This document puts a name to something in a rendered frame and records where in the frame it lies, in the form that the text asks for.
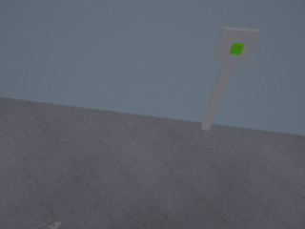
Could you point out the panel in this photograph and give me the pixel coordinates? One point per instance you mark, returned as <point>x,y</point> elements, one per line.
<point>229,35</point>

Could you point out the button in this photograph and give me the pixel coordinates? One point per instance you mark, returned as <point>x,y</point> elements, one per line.
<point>236,48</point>

